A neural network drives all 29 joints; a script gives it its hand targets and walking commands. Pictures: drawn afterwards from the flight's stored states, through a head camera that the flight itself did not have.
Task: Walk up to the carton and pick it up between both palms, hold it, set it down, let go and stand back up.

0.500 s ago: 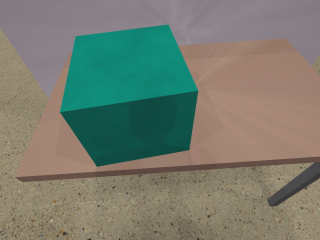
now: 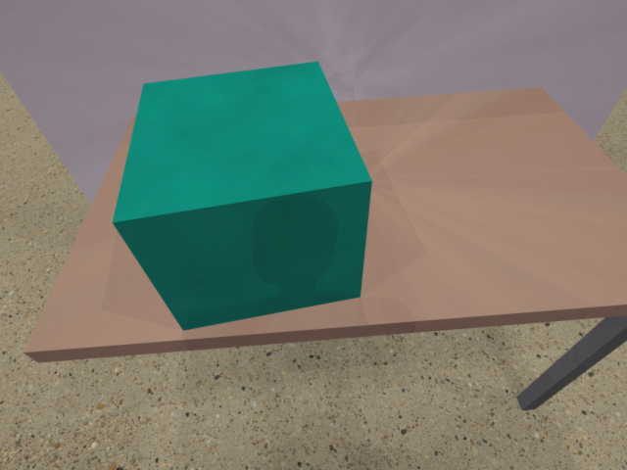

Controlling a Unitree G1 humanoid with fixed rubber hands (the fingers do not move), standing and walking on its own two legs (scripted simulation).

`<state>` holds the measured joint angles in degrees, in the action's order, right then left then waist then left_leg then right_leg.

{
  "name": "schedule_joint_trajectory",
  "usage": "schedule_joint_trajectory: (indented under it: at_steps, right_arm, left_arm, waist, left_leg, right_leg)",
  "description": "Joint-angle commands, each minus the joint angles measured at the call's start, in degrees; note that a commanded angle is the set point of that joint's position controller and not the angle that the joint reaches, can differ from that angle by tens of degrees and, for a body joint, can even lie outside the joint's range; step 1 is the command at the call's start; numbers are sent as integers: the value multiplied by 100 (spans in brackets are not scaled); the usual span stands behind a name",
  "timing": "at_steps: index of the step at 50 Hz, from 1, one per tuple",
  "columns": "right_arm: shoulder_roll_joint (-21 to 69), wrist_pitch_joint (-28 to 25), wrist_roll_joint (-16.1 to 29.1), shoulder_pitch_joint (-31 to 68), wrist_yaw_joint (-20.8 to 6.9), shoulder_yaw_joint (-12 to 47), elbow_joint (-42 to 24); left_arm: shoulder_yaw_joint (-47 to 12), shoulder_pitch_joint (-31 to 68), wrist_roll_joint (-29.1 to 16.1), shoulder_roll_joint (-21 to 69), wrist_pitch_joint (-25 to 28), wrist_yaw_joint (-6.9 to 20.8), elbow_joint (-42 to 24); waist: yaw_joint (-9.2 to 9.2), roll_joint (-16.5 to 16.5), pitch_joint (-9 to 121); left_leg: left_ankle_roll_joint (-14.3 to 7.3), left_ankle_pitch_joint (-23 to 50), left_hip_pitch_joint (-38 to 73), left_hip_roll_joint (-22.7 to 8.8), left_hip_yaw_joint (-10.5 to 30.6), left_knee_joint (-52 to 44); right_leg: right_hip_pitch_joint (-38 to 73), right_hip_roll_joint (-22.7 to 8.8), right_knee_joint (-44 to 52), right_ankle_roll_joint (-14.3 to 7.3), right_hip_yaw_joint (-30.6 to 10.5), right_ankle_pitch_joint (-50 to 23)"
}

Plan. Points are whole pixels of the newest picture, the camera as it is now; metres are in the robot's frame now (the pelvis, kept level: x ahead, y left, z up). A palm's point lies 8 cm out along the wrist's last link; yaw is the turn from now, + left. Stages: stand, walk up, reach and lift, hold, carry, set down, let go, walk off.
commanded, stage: stand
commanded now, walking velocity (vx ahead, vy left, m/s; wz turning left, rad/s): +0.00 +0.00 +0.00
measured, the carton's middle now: (253, 191) +0.53 +0.09 +0.05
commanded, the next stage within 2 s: none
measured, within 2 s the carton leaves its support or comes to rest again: neither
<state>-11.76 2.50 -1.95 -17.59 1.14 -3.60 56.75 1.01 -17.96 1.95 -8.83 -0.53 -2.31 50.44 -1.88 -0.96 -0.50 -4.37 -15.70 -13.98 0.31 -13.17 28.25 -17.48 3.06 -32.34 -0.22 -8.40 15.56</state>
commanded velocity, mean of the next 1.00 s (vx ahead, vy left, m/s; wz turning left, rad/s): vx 0.00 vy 0.00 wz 0.00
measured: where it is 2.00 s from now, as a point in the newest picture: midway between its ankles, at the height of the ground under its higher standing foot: outside the picture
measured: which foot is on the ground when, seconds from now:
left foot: down 0.00-1.00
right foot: down 0.00-1.00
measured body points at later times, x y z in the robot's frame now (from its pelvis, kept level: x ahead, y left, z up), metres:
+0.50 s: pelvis +0.01 +0.00 +0.00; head +0.02 -0.01 +0.45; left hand +0.04 +0.22 -0.14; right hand -0.01 -0.23 -0.16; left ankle +0.00 +0.07 -0.73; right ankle +0.02 -0.12 -0.73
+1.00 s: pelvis +0.01 +0.00 +0.00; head +0.02 -0.01 +0.45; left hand +0.02 +0.22 -0.15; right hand -0.02 -0.21 -0.16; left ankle +0.00 +0.07 -0.73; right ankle +0.02 -0.12 -0.73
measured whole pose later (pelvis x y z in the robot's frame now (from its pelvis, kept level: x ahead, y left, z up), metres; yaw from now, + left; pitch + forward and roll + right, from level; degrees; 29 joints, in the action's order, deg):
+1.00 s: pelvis +0.01 +0.00 +0.00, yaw +0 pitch -1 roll +1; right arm -7.8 1.2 -1.5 -18.1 2.5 -2.4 64.9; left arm -0.1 -16.3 1.0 -6.5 -0.5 -3.2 63.0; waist -1.2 -1.0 -0.9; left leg -4.4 -15.5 -9.4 0.4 -13.4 25.0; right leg -12.9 3.1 -28.9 -0.1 -8.8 15.1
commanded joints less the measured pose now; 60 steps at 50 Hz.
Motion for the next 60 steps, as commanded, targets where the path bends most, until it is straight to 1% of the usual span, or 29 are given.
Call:
schedule_joint_trajectory:
  at_steps: [1,2,3,4,5,7,9,10,12,14,16,19,23,26,28,30,33,37,40,57,58,59,60]
  right_arm:
    - [-609,-122,7,-395,62,-104,-28]
    - [-668,-150,22,-264,75,-120,-60]
    - [-643,-164,30,-177,94,-109,-35]
    - [-639,-174,30,-108,110,-100,-12]
    - [-602,-181,28,-75,123,-87,12]
    - [-575,-169,29,-83,141,-83,73]
    - [-537,-134,34,-182,138,-87,147]
    - [-507,-117,36,-261,132,-83,192]
    - [-468,-92,44,-396,116,-77,272]
    - [-441,-79,50,-455,94,-72,319]
    - [-407,-93,43,-484,76,-60,353]
    - [-388,-154,27,-493,73,-45,413]
    - [-362,-217,30,-401,108,-17,483]
    - [-297,-224,40,-323,139,10,524]
    - [-257,-217,43,-319,155,22,557]
    - [-230,-212,43,-365,165,28,601]
    - [-218,-200,43,-457,172,28,664]
    - [-215,-179,44,-538,171,23,714]
    - [-201,-167,44,-556,168,22,733]
    - [-84,-169,56,-550,190,55,767]
    - [-83,-169,57,-555,190,57,768]
    - [-176,-151,64,-634,189,5,801]
    - [-169,-115,52,-520,188,10,799]
  left_arm:
    - [203,-63,-25,-652,143,-42,-243]
    - [161,-72,-93,-530,150,-49,-264]
    - [155,-103,-90,-525,141,-52,-207]
    - [150,-144,-75,-506,134,-49,-163]
    - [148,-173,-57,-507,132,-46,-110]
    - [145,-278,-37,-516,121,-49,9]
    - [134,-311,-29,-528,117,-60,113]
    - [128,-292,-31,-530,117,-68,149]
    - [120,-255,-35,-547,126,-83,196]
    - [114,-235,-40,-571,137,-93,253]
    - [110,-179,-52,-577,145,-98,311]
    - [99,-102,-85,-522,155,-96,386]
    - [77,-139,-109,-393,136,-86,516]
    - [64,-157,-96,-338,99,-81,613]
    - [55,-158,-87,-318,83,-77,678]
    - [45,-152,-84,-312,74,-80,738]
    - [30,-145,-87,-312,72,-91,822]
    - [7,-111,-89,-306,74,-105,911]
    - [-8,-97,-91,-295,76,-112,965]
    - [-73,-122,-95,-210,58,-114,1184]
    - [-76,-123,-95,-208,57,-114,1192]
    - [-39,-238,-40,-165,61,-114,1258]
    - [-33,-169,-37,-176,45,-105,1243]
  waist:
    - [-62,76,116]
    - [6,-415,180]
    - [36,-388,153]
    - [82,-388,118]
    - [99,-329,81]
    - [128,-132,-48]
    - [75,109,-203]
    - [44,225,-256]
    - [-1,434,-302]
    - [-26,598,-316]
    - [-53,651,-284]
    - [-53,506,-157]
    - [45,132,-48]
    - [105,-67,-135]
    - [119,-123,-216]
    - [113,-100,-259]
    - [95,28,-275]
    - [61,206,-296]
    - [49,262,-322]
    - [74,127,-356]
    - [75,129,-359]
    - [17,303,-373]
    - [33,88,-653]
  left_leg:
    - [-125,-313,848,-1017,1193,-859]
    - [-280,-298,779,-1164,1373,-1078]
    - [-380,-296,628,-1322,1424,-1193]
    - [-420,-184,552,-1354,1410,-1204]
    - [-414,-28,509,-1328,1350,-1166]
    - [-325,56,508,-1147,1132,-1033]
    - [-214,-25,565,-929,980,-872]
    - [-175,-34,592,-846,955,-808]
    - [-121,-29,687,-725,942,-681]
    - [-75,-36,863,-639,957,-582]
    - [-53,53,1032,-628,995,-565]
    - [-67,302,1136,-743,1058,-683]
    - [-146,489,996,-1001,1131,-953]
    - [-168,377,813,-1051,1112,-1086]
    - [-158,345,787,-1036,1077,-1109]
    - [-150,385,802,-1014,1044,-1086]
    - [-140,402,863,-967,994,-1020]
    - [-129,292,904,-922,969,-963]
    - [-120,227,914,-901,964,-941]
    - [-127,157,889,-933,980,-988]
    - [-128,155,887,-934,979,-988]
    - [-77,-37,791,-996,938,-953]
    - [-24,-174,637,-911,876,-926]
  right_leg:
    - [-692,-375,467,-276,-228,-657]
    - [-570,-262,305,-236,-139,-604]
    - [-393,-230,204,-207,42,-529]
    - [-291,-247,187,-202,88,-530]
    - [-213,-283,240,-207,69,-634]
    - [-216,-350,406,-241,-58,-1019]
    - [-336,-425,550,-284,-266,-1361]
    - [-383,-466,625,-303,-376,-1410]
    - [-510,-555,821,-338,-610,-1255]
    - [-715,-629,1067,-368,-846,-894]
    - [-818,-633,1201,-367,-916,-680]
    - [-700,-535,1068,-321,-719,-820]
    - [-341,-364,723,-253,-290,-1021]
    - [-185,-349,667,-241,-174,-1009]
    - [-184,-358,671,-241,-155,-1043]
    - [-184,-373,689,-240,-157,-1100]
    - [-203,-397,726,-242,-189,-1169]
    - [-247,-418,766,-245,-242,-1187]
    - [-289,-428,785,-247,-276,-1167]
    - [-269,-412,755,-235,-232,-1084]
    - [-268,-412,756,-234,-230,-1085]
    - [-145,-441,775,-225,-163,-983]
    - [-290,-497,871,-250,-266,-913]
